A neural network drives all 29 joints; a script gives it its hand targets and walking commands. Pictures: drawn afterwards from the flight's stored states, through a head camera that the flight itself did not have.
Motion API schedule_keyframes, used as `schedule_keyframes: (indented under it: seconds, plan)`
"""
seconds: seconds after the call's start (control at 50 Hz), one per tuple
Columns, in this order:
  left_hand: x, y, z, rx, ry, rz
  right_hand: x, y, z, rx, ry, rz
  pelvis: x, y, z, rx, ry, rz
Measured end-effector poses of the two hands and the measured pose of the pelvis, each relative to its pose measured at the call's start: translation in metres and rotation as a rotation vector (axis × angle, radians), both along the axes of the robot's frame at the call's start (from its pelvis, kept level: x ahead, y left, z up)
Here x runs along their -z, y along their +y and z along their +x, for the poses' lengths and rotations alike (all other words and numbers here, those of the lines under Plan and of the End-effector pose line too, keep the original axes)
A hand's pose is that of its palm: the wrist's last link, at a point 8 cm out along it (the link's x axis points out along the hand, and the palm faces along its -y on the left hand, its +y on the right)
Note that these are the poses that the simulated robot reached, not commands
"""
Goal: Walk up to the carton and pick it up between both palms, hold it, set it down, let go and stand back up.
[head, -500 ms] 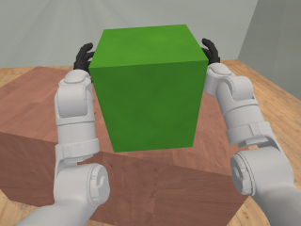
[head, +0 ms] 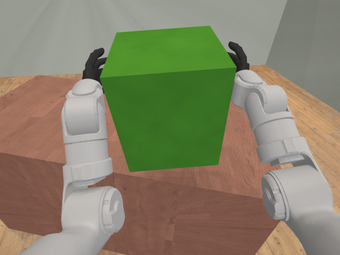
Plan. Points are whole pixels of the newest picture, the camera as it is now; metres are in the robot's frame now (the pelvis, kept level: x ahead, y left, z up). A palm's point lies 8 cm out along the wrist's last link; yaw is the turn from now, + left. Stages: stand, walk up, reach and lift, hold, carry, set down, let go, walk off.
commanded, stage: hold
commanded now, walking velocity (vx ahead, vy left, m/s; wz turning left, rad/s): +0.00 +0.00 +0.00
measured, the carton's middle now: (168, 100) +0.38 +0.01 +0.23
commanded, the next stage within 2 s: none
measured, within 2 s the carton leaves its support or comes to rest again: neither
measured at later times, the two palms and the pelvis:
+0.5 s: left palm (89, 85) +0.35 +0.17 +0.28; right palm (238, 76) +0.36 -0.13 +0.30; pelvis -0.01 +0.00 +0.00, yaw +0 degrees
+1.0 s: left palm (90, 86) +0.35 +0.17 +0.28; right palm (238, 77) +0.36 -0.13 +0.30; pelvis -0.01 +0.00 +0.00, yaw +0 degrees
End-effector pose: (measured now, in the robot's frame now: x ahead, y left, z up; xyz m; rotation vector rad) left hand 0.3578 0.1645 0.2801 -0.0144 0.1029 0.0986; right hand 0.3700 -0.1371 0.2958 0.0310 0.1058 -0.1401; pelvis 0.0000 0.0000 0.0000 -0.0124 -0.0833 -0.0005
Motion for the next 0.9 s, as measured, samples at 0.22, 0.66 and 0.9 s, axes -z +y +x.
schedule_keyframes:
  seconds: [0.22,0.66,0.9]
  plan:
    - [0.001,0.005,-0.01,-0.011,-0.003,-0.013,0.003,0.005,-0.007,-0.01,-0.003,-0.011,0.0,0.0,-0.004,-0.005,-0.017,0.0]
    - [-0.003,0.006,-0.008,-0.006,0.003,-0.002,-0.003,0.006,-0.007,-0.004,0.005,0.002,0.001,0.001,-0.009,-0.002,0.004,-0.001]
    - [-0.002,0.003,-0.007,-0.01,-0.008,0.002,-0.003,0.003,-0.004,-0.011,-0.005,-0.011,0.0,-0.002,-0.004,-0.005,0.004,-0.002]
